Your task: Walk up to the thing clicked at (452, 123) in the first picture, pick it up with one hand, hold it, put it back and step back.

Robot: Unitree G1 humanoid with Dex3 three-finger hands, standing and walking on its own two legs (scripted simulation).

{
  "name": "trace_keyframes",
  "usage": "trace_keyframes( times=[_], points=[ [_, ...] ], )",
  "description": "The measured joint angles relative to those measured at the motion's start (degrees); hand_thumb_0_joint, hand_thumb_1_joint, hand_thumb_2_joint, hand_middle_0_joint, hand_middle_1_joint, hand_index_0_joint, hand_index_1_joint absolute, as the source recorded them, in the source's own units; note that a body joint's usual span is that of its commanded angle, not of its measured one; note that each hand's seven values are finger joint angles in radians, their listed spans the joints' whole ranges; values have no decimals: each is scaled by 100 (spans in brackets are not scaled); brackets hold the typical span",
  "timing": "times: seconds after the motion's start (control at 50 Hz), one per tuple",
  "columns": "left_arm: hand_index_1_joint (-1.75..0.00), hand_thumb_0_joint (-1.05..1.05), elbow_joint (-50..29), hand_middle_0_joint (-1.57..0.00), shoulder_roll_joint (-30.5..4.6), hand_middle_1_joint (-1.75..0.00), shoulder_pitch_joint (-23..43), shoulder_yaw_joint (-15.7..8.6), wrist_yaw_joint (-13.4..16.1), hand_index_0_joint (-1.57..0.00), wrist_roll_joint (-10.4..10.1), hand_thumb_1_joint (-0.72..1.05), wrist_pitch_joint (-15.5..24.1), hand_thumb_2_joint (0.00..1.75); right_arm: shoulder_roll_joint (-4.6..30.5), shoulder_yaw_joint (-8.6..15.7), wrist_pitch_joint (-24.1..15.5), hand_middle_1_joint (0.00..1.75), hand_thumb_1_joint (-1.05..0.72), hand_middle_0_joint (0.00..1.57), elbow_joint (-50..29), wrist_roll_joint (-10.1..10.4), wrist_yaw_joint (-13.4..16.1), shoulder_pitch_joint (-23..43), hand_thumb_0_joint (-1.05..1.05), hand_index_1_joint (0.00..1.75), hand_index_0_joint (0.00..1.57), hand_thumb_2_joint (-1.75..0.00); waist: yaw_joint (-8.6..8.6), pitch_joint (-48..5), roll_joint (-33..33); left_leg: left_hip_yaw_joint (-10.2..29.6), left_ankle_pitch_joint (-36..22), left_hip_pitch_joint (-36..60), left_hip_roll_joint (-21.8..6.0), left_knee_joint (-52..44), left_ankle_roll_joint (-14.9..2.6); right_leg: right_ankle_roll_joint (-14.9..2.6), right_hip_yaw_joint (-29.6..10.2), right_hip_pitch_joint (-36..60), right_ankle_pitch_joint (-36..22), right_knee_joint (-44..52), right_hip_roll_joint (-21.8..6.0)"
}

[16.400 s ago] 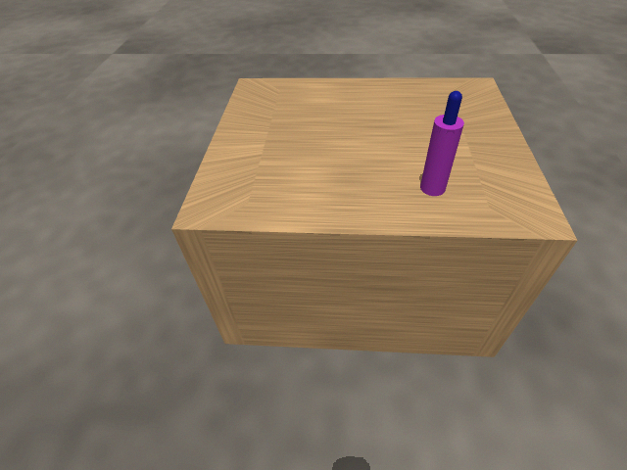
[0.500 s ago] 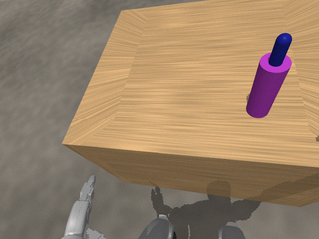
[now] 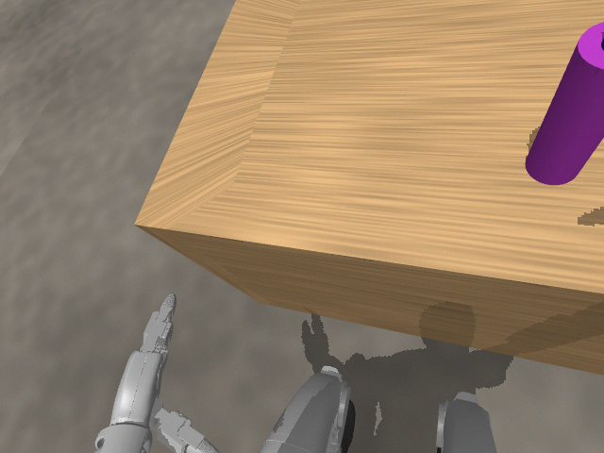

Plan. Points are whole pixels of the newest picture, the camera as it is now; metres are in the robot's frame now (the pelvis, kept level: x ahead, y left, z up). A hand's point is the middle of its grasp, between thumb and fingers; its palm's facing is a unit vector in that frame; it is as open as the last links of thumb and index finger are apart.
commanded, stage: close in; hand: right
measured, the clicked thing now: (591, 94) +0.53 -0.20 +0.07
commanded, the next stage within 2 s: rest palm in 0.42 s
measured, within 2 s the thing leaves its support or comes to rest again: leaves its support in 2.00 s
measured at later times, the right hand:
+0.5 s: hand (584, 134) +0.53 -0.21 +0.02, palm faces +0.14 +0.99 +0.02, open 17.5 cm
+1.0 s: hand (569, 119) +0.54 -0.19 +0.03, palm faces +0.15 +0.99 +0.00, open 15.3 cm
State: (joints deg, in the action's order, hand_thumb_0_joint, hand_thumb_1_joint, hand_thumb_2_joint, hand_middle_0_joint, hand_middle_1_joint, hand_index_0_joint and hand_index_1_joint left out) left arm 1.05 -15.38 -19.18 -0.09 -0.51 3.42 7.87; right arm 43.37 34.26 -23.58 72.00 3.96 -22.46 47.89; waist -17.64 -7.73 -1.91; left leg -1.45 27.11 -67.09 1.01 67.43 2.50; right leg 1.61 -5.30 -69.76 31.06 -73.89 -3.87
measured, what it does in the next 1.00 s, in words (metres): stands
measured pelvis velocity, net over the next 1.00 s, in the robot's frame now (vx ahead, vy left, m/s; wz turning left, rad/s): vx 0.00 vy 0.01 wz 0.00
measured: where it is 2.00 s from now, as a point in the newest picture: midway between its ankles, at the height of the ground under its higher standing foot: outside the picture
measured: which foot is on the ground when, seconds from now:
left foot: down 0.00-1.00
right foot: down 0.00-1.00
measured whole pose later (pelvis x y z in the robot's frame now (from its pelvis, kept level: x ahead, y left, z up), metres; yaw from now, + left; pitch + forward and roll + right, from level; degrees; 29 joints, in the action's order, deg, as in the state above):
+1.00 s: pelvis +0.00 +0.01 +0.00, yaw +0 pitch +26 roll +5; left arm -6.9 -13.1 -21.5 -1.1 -2.0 4.3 1.1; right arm 33.0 28.7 -24.7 69.3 -1.7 -4.6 51.0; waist -18.1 -8.7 0.2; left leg -1.4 28.3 -67.9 1.4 69.7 1.8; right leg 2.3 -5.3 -69.8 31.9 -75.0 -4.2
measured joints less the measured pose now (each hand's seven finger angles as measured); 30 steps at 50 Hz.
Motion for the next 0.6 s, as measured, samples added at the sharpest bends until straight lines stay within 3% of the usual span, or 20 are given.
trace_keyframes(
  times=[0.1, 0.2, 0.38, 0.6],
  points=[
    [-5, -1, -400, -6, 60, -5, -94, -28, -19, -7, 95, -53, -167, 3, -157, 118, -169, 4, 51, 6, -166, -232, 476, 86, -1, 4, 6, -3, -200, -12, -36, 17, 36, -309, 67, 228, -12, 24, -1, -284, 71, -239, -61],
    [-4, -1, -595, -6, 202, -5, -251, 54, -63, -7, 161, -52, -373, 3, -353, 95, -142, 4, 54, 5, -421, -435, 896, 59, -1, 5, 5, -3, -228, -96, 2, 12, 58, -357, 118, 263, -31, 47, -11, -322, 117, -288, -113],
    [-4, -1, -661, -6, 233, -6, -287, -32, -113, -7, 127, -52, -547, 3, -730, -248, -111, 4, 57, 4, -337, -392, 1242, -10, -1, 5, 4, -4, -54, -181, 241, -24, 132, -177, 96, 240, -29, 37, -43, -163, 177, -268, -93],
    [-5, -1, -824, -6, 179, -5, -316, -211, -141, -6, 108, -53, -599, 4, -1128, -414, -144, 4, 52, 5, -565, -440, 1577, -29, -1, 5, 4, -4, 5, -177, 166, 5, 166, -159, 56, 298, -53, 63, -9, -97, 157, -225, -55]
  ],
)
